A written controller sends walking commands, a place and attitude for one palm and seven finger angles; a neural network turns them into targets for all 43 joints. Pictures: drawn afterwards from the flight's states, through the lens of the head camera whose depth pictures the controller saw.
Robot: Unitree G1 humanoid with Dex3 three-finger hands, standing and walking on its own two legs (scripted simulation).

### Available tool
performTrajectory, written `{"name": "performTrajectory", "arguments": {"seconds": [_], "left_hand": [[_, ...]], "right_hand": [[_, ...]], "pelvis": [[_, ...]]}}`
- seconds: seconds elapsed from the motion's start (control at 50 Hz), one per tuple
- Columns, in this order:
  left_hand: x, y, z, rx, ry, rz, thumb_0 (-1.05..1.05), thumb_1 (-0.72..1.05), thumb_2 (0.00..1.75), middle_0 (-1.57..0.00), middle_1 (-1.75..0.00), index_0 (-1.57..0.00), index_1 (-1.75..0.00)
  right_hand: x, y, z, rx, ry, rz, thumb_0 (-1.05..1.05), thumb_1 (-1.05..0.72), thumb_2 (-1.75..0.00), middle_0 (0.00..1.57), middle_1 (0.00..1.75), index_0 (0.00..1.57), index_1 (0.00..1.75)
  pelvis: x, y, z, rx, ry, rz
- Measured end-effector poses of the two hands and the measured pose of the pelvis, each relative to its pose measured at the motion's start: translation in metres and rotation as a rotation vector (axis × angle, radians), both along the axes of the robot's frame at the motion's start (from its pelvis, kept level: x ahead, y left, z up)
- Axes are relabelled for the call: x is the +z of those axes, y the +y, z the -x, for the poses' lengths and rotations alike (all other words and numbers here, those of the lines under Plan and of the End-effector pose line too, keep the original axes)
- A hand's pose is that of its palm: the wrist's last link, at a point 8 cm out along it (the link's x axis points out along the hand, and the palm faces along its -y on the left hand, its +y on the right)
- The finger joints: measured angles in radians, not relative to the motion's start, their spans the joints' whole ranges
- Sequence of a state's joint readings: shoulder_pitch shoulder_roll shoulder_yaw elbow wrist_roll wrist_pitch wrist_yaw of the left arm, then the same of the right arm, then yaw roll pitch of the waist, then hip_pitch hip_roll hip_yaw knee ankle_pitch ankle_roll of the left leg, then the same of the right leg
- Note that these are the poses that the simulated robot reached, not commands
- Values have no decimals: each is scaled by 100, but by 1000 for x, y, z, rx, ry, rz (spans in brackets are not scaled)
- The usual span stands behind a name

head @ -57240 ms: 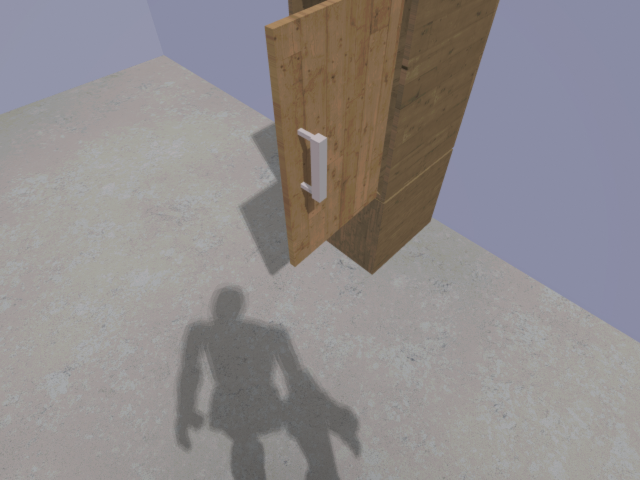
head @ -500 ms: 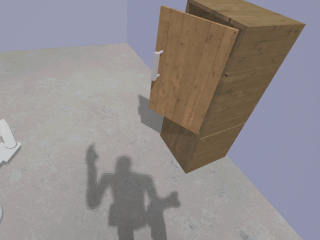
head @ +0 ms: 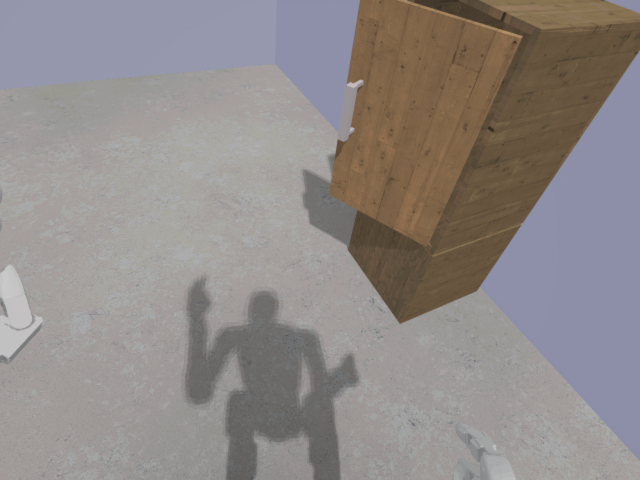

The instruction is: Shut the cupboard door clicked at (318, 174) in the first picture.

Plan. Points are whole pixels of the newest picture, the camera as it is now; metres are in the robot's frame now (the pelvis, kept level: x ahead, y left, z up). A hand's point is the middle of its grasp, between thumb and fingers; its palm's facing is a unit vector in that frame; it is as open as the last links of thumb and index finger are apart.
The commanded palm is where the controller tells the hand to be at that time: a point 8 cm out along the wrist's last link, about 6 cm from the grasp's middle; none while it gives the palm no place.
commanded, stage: stop stepping back and stand still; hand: left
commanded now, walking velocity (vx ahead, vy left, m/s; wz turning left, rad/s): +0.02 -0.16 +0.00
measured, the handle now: (351, 110) +0.99 -0.05 -0.02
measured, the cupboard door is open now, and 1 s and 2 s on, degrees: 28 28 28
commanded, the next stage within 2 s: let the arm hang, fingers relaxed in 0.06 s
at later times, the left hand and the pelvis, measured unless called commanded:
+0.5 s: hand out of the picture +0.11 +0.16 -0.17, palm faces +0.10 -0.99 -0.11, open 6.8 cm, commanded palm none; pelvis +0.02 +0.00 +0.00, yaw +3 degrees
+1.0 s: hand out of the picture -0.01 +0.18 -0.17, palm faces +0.03 -0.98 -0.17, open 7.4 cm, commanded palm none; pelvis +0.02 +0.01 +0.01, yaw +0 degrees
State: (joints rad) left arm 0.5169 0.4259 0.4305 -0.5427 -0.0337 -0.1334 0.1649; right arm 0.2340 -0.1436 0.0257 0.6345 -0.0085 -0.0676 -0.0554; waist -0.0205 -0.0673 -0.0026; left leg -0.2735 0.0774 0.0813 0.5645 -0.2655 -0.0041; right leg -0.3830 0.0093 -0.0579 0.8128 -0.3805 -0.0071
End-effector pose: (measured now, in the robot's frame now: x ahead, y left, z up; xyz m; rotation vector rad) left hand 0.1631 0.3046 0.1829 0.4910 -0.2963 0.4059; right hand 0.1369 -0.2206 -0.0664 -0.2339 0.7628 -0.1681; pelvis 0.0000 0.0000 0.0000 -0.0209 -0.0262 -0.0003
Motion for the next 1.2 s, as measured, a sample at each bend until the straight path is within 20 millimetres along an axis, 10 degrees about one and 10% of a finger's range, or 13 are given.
{"name": "performTrajectory", "arguments": {"seconds": [0.18,0.3,0.42,0.76,1.2], "left_hand": [[1,-11,-23,-2,59,-92,2,89,90,-21,-30,-21,-30],[-184,-31,-45,8,745,253,1,90,90,-19,-30,-19,-30],[-323,-104,46,-39,1364,554,2,91,90,-20,-30,-19,-30],[-314,-52,146,223,1601,553,-1,93,90,-20,-30,-20,-30],[-327,-98,182,158,1691,668,1,91,90,-20,-30,-20,-30]], "right_hand": [[-23,3,-21,39,35,-87,1,-90,-90,21,30,21,30],[-57,-20,-22,50,155,-73,1,-90,-90,21,30,21,30],[-53,-32,18,-15,311,-2,1,-91,-90,20,29,20,30],[-70,12,124,-114,621,-128,1,-91,-90,20,29,20,30],[-70,40,165,-167,689,-163,0,-91,-90,20,29,20,30]], "pelvis": [[-6,-10,-17,0,41,13],[-16,-3,-20,44,55,-12],[-12,-1,-21,42,15,-29],[10,7,-25,13,-9,-13],[10,18,-17,-8,-11,-21]]}}
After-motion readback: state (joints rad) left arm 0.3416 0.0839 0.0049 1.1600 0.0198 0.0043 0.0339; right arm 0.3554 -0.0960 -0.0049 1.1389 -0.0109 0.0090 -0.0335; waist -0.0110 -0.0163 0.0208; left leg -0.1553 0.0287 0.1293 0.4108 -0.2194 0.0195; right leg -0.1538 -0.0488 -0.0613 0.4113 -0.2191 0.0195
